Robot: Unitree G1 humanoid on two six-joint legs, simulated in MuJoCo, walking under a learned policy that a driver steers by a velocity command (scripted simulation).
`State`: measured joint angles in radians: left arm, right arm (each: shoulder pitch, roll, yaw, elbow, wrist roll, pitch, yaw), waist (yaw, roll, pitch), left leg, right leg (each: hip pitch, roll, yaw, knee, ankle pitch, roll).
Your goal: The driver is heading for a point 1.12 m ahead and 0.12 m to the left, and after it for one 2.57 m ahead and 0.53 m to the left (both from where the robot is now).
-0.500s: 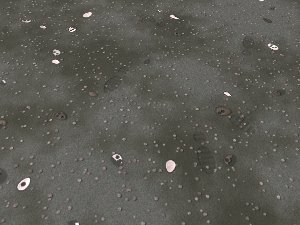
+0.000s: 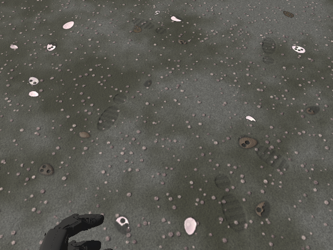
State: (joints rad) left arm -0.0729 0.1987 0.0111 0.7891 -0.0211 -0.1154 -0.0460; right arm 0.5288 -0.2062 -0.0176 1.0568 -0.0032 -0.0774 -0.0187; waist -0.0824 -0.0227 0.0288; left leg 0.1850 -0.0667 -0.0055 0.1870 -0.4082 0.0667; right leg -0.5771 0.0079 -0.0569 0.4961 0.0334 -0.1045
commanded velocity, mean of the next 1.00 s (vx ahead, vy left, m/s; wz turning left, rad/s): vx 0.10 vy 0.00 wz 0.00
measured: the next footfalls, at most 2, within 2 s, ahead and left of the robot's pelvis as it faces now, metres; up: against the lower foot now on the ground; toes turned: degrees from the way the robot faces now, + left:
right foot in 0.02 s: +0.21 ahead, -0.10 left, +0.00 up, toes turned -1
left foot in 0.42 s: +0.26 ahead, +0.13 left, +0.00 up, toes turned -1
